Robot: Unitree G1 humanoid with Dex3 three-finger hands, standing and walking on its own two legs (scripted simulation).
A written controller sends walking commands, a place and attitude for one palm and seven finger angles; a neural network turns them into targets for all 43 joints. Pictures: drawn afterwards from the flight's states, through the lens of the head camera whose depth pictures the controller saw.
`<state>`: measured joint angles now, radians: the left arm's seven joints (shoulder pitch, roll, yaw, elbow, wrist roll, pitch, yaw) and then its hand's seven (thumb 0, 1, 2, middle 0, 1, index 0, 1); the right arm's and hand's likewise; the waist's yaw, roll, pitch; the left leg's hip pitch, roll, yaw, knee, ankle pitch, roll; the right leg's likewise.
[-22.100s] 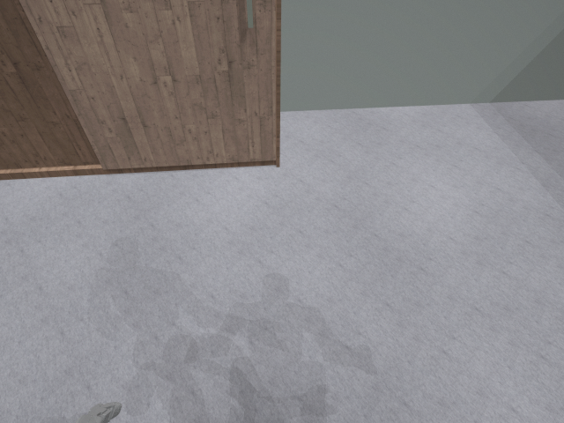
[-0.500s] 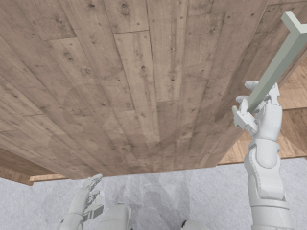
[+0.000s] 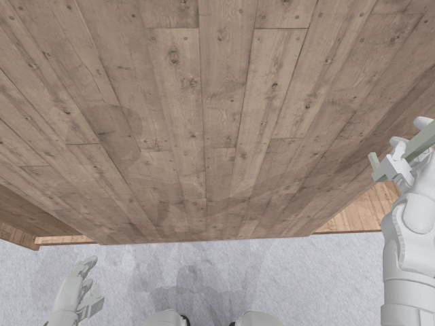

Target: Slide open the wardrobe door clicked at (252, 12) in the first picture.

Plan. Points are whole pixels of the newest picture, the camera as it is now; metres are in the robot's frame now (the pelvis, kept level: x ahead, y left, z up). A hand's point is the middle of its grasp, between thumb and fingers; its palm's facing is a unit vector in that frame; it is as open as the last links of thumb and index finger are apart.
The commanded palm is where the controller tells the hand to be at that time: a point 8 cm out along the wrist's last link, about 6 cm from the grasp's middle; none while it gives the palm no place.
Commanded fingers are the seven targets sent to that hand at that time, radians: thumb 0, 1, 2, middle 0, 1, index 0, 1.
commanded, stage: step sideways, sliding the door along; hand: right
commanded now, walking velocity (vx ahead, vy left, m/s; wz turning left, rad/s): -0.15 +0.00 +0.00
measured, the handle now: (425, 123) +0.40 -0.32 +0.13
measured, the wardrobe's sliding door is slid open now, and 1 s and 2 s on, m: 0.60 0.60 0.60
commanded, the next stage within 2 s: stop walking and hold the door there in 0.06 s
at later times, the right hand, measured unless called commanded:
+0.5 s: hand (399, 164) +0.36 -0.29 +0.09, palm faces +0.39 +0.88 -0.28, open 6.1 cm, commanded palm +0.32 -0.31 +0.07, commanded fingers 0.00 -0.90 -0.90 0.45 1.40 0.45 1.40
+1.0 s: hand (400, 165) +0.35 -0.29 +0.09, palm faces +0.33 +0.90 -0.27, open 6.1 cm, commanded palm +0.32 -0.32 +0.07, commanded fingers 0.00 -0.90 -0.90 0.45 1.40 0.45 1.40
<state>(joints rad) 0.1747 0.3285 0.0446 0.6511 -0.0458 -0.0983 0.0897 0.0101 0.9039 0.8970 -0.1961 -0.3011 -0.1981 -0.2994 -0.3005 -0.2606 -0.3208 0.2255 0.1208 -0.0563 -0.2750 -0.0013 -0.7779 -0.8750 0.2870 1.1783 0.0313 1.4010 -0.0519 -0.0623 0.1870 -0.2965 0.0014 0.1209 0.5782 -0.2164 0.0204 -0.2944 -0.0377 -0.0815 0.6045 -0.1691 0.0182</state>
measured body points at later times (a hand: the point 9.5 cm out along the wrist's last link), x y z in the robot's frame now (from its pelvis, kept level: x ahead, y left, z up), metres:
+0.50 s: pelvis +0.04 -0.02 +0.00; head +0.05 -0.01 +0.45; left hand +0.22 +0.19 -0.08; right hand +0.33 -0.34 +0.11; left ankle +0.08 +0.05 -0.72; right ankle -0.02 -0.08 -0.73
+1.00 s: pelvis +0.01 -0.06 +0.00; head -0.02 -0.06 +0.45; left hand +0.07 +0.21 -0.10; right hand +0.33 -0.34 +0.10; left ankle +0.08 +0.05 -0.73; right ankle +0.05 -0.18 -0.74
